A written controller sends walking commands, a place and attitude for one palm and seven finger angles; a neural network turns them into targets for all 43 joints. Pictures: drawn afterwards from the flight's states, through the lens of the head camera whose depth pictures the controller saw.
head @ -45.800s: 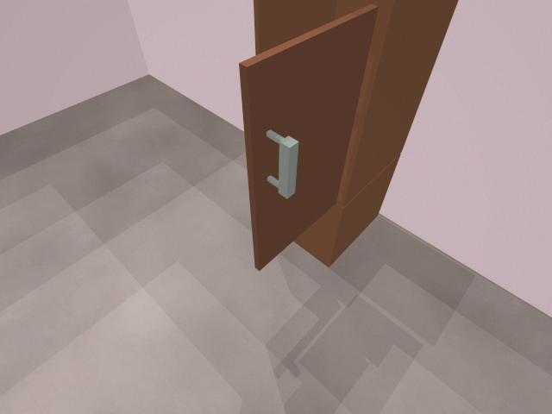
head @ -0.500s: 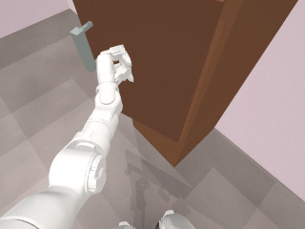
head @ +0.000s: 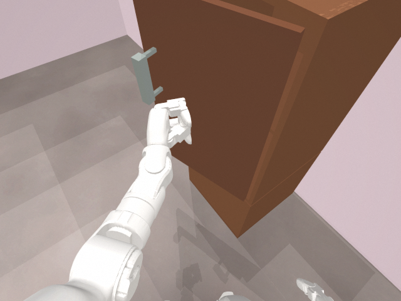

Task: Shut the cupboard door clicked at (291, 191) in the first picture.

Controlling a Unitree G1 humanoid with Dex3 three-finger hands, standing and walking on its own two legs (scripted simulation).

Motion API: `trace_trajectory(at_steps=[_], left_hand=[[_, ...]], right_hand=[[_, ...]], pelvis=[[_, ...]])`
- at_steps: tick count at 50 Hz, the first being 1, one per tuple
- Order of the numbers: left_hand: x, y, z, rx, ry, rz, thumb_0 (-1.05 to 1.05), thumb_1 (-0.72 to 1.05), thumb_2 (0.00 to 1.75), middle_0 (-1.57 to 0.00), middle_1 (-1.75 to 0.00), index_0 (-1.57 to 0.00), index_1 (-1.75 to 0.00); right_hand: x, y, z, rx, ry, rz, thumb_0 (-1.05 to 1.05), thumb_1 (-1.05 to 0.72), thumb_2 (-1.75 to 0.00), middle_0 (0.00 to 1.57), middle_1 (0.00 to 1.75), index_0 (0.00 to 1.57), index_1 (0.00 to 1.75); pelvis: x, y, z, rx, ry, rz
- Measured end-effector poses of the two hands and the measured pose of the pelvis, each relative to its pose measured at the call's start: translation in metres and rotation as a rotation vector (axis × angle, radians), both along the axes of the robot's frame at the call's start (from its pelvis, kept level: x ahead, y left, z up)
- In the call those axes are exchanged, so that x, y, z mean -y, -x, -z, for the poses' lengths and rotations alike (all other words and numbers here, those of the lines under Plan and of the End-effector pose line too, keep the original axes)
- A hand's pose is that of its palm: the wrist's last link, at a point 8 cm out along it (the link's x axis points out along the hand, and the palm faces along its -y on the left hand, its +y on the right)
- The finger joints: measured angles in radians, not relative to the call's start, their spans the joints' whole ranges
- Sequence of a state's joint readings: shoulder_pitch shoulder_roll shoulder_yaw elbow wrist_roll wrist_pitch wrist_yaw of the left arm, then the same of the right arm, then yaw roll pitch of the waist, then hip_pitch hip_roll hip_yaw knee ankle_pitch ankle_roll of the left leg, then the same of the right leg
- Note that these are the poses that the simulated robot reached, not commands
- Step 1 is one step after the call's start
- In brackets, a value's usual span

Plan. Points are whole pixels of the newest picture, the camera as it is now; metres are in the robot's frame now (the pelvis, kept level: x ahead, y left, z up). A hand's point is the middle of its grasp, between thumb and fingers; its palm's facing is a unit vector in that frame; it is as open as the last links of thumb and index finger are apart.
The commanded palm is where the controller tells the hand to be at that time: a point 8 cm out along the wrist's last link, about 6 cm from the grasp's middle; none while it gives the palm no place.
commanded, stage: draw the hand back to the body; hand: left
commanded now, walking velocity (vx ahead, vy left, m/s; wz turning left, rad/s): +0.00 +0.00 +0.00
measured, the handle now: (150, 76) +0.62 +0.10 +0.08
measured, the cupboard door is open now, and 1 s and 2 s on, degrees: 17 17 17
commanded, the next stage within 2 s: step back with the hand held close in 1.62 s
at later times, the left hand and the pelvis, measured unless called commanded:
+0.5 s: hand (131, 155) +0.34 +0.11 +0.13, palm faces -0.06 -1.00 -0.02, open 3.1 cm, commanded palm +0.31 +0.16 +0.14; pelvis +0.01 +0.01 +0.02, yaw -1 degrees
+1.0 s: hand (10, 204) +0.25 +0.24 +0.17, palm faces +0.25 -0.92 -0.29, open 4.3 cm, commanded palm +0.20 +0.29 +0.19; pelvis +0.02 +0.04 +0.04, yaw +1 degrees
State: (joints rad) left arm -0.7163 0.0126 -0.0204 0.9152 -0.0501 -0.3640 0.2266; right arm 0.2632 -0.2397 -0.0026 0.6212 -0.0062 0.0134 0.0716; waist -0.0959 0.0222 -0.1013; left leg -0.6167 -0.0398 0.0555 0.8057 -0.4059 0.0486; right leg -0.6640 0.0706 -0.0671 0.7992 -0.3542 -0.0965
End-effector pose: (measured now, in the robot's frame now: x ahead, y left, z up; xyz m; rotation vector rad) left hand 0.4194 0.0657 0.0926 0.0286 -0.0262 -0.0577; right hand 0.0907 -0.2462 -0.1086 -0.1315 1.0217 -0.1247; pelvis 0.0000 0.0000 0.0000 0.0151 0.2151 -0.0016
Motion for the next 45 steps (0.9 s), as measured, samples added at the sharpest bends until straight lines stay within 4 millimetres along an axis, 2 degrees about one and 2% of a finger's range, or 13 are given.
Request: trace_trajectory(at_steps=[5,8,12,16,20,25,30,34,39,45], left_hand=[[-0.002,-0.004,-0.006,0.024,0.014,0.003,0.01,0.90,0.90,-1.30,-1.50,-1.30,-1.50],[-0.014,-0.001,-0.007,0.028,0.028,-0.016,0.01,0.90,0.90,-1.30,-1.50,-1.30,-1.50],[-0.038,0.016,-0.009,0.036,0.007,-0.026,0.01,0.90,0.90,-1.29,-1.50,-1.29,-1.50],[-0.061,0.041,-0.018,0.048,0.014,-0.027,0.01,0.90,0.90,-1.29,-1.50,-1.29,-1.50],[-0.077,0.066,-0.030,0.063,0.018,-0.013,0.01,0.90,0.90,-1.30,-1.50,-1.30,-1.50],[-0.095,0.093,-0.040,0.050,0.013,0.000,0.01,0.90,0.90,-1.29,-1.50,-1.29,-1.50],[-0.119,0.119,-0.052,0.043,-0.047,-0.021,0.01,0.90,0.90,-1.25,-1.44,-1.25,-1.45],[-0.138,0.143,-0.064,0.062,-0.127,-0.058,0.01,0.90,0.90,-1.17,-1.36,-1.17,-1.36],[-0.163,0.165,-0.070,0.054,-0.169,-0.132,0.01,0.90,0.90,-1.06,-1.23,-1.06,-1.24],[-0.194,0.187,-0.080,0.053,-0.221,-0.226,0.01,0.90,0.90,-0.90,-1.06,-0.90,-1.06]], right_hand=[[-0.008,0.009,0.005,-0.013,-0.017,-0.002,0.01,-0.91,-0.90,0.20,0.30,0.20,0.30],[-0.010,0.018,0.006,-0.036,-0.033,0.018,0.01,-0.91,-0.90,0.20,0.30,0.20,0.30],[-0.012,0.027,0.003,-0.051,-0.047,0.049,0.01,-0.91,-0.90,0.20,0.30,0.20,0.30],[-0.012,0.023,-0.005,-0.038,-0.038,0.053,0.01,-0.91,-0.90,0.20,0.30,0.20,0.30],[-0.011,0.000,-0.017,0.031,-0.012,0.036,0.01,-0.91,-0.90,0.20,0.30,0.20,0.30],[-0.017,-0.046,-0.039,0.174,0.011,-0.003,0.01,-0.91,-0.90,0.20,0.30,0.19,0.30],[-0.033,-0.092,-0.066,0.320,0.015,-0.048,0.01,-0.91,-0.90,0.20,0.30,0.19,0.30],[-0.052,-0.117,-0.084,0.381,0.014,-0.092,0.01,-0.91,-0.90,0.20,0.30,0.19,0.30],[-0.075,-0.131,-0.090,0.390,0.001,-0.153,0.01,-0.91,-0.90,0.20,0.30,0.20,0.30],[-0.092,-0.125,-0.082,0.350,-0.019,-0.175,0.01,-0.91,-0.90,0.20,0.30,0.20,0.30]], pelvis=[[-0.002,0.002,0.001,-0.008,-0.001,0.003],[-0.004,-0.001,0.000,-0.004,-0.005,0.023],[-0.006,-0.005,-0.006,0.024,-0.006,0.040],[-0.007,-0.008,-0.012,0.065,0.001,0.038],[-0.010,-0.009,-0.017,0.105,0.010,0.026],[-0.014,-0.009,-0.022,0.148,0.016,0.013],[-0.019,-0.009,-0.026,0.192,0.019,0.005],[-0.023,-0.012,-0.033,0.227,0.023,-0.004],[-0.029,-0.014,-0.038,0.256,0.026,-0.017],[-0.037,-0.019,-0.041,0.272,0.032,-0.019]])
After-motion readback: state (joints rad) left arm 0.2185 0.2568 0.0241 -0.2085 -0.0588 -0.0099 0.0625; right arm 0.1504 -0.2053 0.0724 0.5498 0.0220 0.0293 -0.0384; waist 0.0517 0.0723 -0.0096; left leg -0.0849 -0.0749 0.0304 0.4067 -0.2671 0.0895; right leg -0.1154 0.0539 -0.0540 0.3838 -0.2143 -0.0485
